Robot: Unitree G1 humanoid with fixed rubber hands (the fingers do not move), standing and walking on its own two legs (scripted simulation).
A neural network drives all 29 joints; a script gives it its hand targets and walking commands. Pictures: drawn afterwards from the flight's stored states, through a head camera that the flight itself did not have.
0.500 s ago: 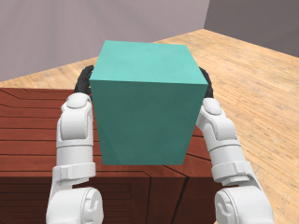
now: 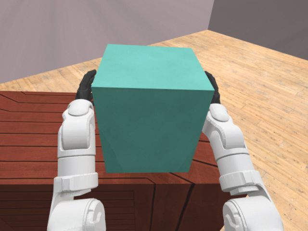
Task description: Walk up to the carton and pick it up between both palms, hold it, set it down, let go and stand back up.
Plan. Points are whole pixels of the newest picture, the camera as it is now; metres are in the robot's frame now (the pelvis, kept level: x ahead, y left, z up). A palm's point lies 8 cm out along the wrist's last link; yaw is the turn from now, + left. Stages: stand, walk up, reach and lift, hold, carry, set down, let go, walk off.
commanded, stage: hold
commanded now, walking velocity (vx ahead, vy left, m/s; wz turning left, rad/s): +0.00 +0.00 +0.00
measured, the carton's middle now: (149, 110) +0.37 +0.00 +0.18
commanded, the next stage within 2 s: set down in 0.82 s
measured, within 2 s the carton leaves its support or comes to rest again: neither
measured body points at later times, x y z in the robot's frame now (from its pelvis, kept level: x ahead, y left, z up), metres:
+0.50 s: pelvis +0.00 -0.01 +0.00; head -0.03 +0.02 +0.45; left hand +0.39 +0.16 +0.21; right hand +0.40 -0.15 +0.22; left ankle +0.00 +0.12 -0.75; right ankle +0.06 -0.13 -0.75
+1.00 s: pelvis +0.00 +0.00 +0.00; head -0.05 +0.01 +0.45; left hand +0.38 +0.15 +0.22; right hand +0.38 -0.15 +0.22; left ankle +0.00 +0.12 -0.75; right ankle +0.06 -0.13 -0.75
